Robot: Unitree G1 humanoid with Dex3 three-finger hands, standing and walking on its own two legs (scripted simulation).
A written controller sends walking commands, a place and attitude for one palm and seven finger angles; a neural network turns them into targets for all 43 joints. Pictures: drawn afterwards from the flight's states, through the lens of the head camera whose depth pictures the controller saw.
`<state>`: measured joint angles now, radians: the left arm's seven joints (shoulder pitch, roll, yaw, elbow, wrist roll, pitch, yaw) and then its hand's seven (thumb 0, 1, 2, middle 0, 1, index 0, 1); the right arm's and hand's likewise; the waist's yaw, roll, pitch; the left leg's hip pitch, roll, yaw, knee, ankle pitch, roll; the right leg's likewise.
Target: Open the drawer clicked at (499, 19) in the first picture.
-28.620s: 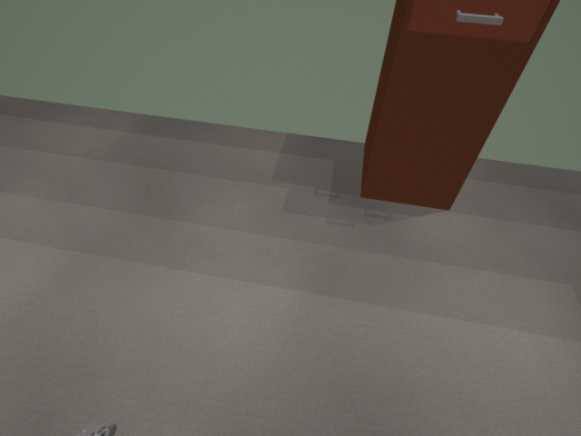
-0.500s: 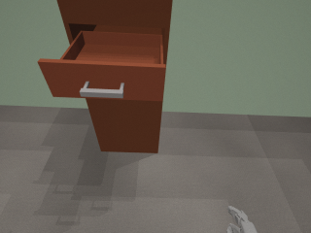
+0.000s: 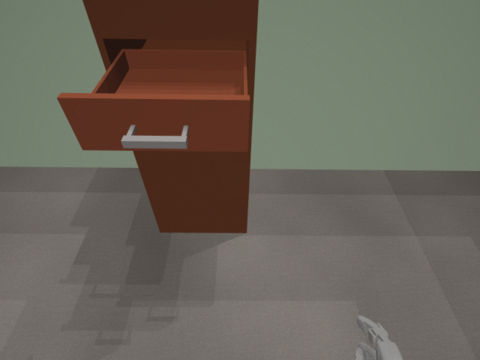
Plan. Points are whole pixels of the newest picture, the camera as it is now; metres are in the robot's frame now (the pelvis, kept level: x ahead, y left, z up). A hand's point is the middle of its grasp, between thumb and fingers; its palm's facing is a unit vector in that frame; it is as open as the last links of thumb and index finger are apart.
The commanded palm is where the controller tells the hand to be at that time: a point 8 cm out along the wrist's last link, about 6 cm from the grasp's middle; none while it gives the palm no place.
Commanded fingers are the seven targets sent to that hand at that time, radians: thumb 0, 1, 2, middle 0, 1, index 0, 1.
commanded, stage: stop stepping back and stand still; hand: left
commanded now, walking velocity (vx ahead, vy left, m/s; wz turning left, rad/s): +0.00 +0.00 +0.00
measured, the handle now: (157, 136) +0.52 +0.20 +0.10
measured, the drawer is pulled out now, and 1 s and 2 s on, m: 0.30 0.30 0.30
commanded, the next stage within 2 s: let the arm hang, fingers relaxed in 0.04 s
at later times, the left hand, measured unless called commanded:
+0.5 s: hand out of the picture -0.05 +0.17 -0.19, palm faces +0.05 -0.99 -0.16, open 7.0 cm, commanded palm none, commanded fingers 0.00 0.90 0.90 -0.20 -0.30 -0.20 -0.30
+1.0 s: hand out of the picture +0.00 +0.18 -0.17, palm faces +0.06 -0.97 -0.23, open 7.4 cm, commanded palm none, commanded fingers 0.00 0.90 0.90 -0.20 -0.30 -0.20 -0.30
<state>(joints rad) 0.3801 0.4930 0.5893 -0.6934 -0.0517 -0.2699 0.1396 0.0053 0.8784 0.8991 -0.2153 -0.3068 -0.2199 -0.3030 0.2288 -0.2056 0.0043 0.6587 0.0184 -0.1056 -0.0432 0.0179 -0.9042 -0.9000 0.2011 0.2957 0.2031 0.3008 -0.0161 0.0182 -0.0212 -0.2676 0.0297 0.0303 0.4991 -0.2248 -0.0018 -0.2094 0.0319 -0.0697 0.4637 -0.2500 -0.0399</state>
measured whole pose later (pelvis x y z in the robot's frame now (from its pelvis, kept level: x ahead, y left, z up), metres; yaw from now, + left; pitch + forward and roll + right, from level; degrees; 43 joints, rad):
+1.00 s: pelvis -0.02 +0.00 +0.00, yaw +2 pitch -2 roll +0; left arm 0.25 0.16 0.01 1.11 0.01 0.01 0.03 0.00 0.91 0.90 -0.20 -0.30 -0.20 -0.30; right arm 0.28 -0.15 -0.01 1.10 -0.03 0.02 -0.03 0.01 -0.92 -0.90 0.20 0.30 0.20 0.30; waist -0.01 0.04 0.02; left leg -0.23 0.00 0.00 0.42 -0.16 0.00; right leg -0.19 0.02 -0.05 0.45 -0.23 -0.04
